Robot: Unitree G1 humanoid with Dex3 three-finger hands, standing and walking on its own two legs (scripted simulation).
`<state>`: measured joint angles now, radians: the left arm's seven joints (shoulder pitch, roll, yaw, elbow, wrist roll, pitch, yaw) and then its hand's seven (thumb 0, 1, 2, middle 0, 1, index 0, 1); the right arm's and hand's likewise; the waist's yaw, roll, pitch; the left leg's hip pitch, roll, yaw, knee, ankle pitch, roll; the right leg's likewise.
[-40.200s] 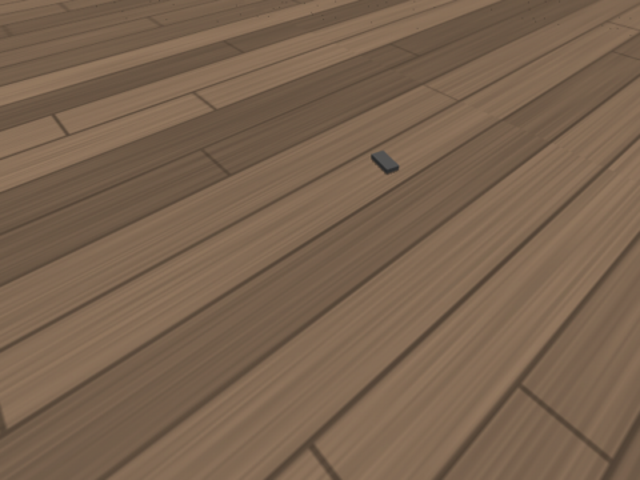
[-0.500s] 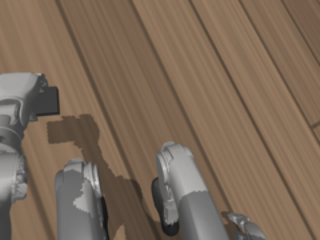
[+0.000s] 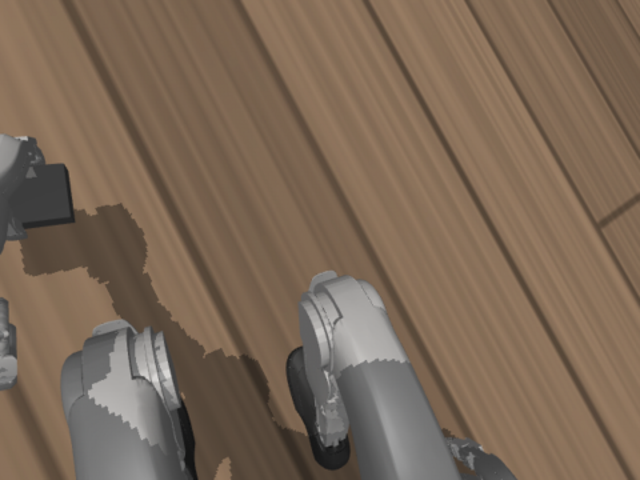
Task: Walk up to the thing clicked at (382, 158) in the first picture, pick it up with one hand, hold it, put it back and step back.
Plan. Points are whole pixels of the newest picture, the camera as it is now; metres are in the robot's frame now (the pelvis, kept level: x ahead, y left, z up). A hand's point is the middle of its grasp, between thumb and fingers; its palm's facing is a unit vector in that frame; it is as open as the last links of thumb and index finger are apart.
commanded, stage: crouch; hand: left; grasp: from above
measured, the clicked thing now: (0, 200) +0.49 +0.30 -0.20
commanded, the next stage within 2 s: lower in 0.02 s
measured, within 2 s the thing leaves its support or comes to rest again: rests again in 1.38 s
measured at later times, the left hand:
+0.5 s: hand (20, 207) +0.49 +0.28 -0.22, palm faces -0.48 -0.06 -0.87, open 10.2 cm
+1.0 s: hand (41, 213) +0.49 +0.27 -0.26, palm faces -0.48 -0.07 -0.87, open 10.2 cm
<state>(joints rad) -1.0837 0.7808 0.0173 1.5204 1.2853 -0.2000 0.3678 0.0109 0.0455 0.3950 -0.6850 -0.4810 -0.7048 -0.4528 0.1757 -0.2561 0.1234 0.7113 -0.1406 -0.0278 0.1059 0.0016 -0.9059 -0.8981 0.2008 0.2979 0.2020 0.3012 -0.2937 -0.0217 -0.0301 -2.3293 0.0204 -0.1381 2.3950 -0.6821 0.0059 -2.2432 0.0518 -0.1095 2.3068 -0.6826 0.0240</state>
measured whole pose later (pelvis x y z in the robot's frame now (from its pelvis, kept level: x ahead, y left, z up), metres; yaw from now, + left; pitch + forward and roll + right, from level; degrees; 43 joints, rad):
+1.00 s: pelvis +0.00 +0.00 -0.02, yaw -4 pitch +32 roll -13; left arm -1.12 0.94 0.05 1.67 1.31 -0.22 0.50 0.01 0.03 0.44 -0.66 -0.53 -0.67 -0.51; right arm 0.15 -0.29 0.27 0.64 -0.20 -0.11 0.15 0.00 -0.90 -0.89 0.20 0.30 0.20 0.30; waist -0.38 -0.11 0.11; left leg -2.37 0.02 -0.22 2.51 -0.72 0.00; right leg -2.26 0.07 -0.17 2.36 -0.69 0.03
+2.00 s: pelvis +0.00 +0.01 -0.03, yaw -7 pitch +29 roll -15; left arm -1.14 1.05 0.04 1.73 1.30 -0.22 0.57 0.01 -0.01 0.53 -0.46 -0.69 -0.49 -0.65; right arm 0.11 -0.34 0.35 0.60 -0.23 -0.19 0.20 0.00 -0.90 -0.90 0.20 0.30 0.20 0.30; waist -0.42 -0.16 0.18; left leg -2.35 0.03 -0.26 2.54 -0.73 0.01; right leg -2.23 0.09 -0.21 2.36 -0.67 0.05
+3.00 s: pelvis +0.00 +0.00 -0.02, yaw -6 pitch +32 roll -14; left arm -1.09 0.94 0.06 1.47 1.21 -0.07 0.50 0.00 -0.48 0.96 -0.09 -1.00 -0.11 -0.99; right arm 0.17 -0.32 0.27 0.61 -0.19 -0.17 0.24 0.00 -0.90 -0.90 0.20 0.30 0.20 0.30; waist -0.37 -0.09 0.07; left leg -2.37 0.03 -0.24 2.49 -0.72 0.00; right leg -2.26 0.08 -0.19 2.33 -0.67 0.03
